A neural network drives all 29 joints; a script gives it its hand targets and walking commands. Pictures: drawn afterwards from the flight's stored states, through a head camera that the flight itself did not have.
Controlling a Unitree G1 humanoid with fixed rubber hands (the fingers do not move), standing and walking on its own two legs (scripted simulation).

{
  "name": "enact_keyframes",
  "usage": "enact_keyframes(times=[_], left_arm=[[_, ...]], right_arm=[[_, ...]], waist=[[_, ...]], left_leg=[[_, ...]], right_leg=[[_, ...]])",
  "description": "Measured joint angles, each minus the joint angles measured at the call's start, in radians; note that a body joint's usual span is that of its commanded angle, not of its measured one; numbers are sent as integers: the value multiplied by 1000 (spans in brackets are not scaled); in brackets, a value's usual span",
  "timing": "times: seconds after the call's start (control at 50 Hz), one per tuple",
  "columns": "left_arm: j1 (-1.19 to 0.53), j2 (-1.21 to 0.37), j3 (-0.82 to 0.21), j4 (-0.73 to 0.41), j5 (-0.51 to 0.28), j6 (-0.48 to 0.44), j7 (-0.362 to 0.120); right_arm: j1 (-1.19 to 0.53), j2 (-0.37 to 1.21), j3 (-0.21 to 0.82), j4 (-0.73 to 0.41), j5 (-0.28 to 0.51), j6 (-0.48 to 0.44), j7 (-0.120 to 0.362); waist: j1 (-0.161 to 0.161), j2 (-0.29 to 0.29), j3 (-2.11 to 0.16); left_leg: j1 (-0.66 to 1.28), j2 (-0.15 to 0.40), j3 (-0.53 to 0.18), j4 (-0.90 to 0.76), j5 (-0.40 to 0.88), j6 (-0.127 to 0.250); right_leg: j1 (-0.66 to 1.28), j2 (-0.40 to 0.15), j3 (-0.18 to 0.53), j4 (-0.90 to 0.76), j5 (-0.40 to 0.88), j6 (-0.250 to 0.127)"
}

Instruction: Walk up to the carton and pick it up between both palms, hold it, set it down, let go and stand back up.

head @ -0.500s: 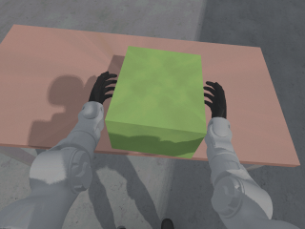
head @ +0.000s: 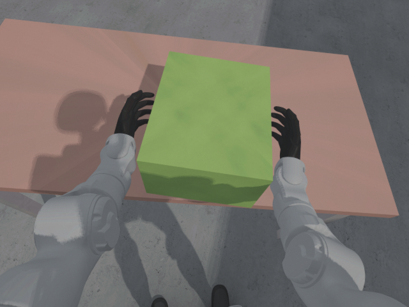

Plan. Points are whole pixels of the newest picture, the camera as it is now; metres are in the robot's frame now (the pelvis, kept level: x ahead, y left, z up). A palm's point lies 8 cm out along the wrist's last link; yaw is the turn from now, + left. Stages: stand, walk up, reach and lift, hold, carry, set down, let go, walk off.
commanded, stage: set down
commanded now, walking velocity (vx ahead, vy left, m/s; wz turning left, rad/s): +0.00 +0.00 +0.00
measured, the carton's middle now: (209, 128) +0.49 -0.07 -0.03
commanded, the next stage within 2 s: none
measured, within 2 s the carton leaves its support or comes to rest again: neither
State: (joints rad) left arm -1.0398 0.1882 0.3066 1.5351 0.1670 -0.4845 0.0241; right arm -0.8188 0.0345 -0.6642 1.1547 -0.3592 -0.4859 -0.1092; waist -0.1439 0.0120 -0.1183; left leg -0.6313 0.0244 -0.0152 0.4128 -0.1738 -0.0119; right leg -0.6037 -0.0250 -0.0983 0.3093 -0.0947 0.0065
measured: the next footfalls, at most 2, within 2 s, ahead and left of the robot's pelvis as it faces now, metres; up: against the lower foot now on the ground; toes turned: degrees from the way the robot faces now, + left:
none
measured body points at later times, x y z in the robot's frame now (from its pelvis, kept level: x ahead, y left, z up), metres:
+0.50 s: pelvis -0.01 +0.00 +0.00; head +0.14 +0.01 +0.43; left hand +0.48 +0.11 +0.00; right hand +0.40 -0.22 +0.01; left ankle -0.01 +0.12 -0.74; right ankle +0.00 -0.13 -0.74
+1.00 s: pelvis -0.01 +0.00 +0.00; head +0.15 +0.01 +0.42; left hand +0.48 +0.11 +0.00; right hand +0.40 -0.22 +0.01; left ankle -0.01 +0.12 -0.74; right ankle +0.00 -0.13 -0.74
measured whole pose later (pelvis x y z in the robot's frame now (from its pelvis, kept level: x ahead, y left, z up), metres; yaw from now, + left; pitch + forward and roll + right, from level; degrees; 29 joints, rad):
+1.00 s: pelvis -0.01 +0.00 +0.00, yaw +0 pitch +24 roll -1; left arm -1.02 0.17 0.47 1.42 0.33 -0.46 -0.01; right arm -0.81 0.09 -0.78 1.05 -0.47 -0.48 -0.08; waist -0.14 -0.01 -0.10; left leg -0.64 0.02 0.00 0.36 -0.13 -0.01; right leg -0.62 -0.03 -0.11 0.28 -0.07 0.00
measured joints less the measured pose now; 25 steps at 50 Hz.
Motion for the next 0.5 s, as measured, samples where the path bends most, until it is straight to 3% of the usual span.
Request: enact_keyframes(times=[0.5], left_arm=[[6,-10,92,-60,85,4,-14]], right_arm=[[1,33,-84,-68,-77,0,21]], waist=[[4,-15,15]], left_leg=[[-14,-3,15,-44,35,2]], right_leg=[[-24,-6,2,-27,27,-1]])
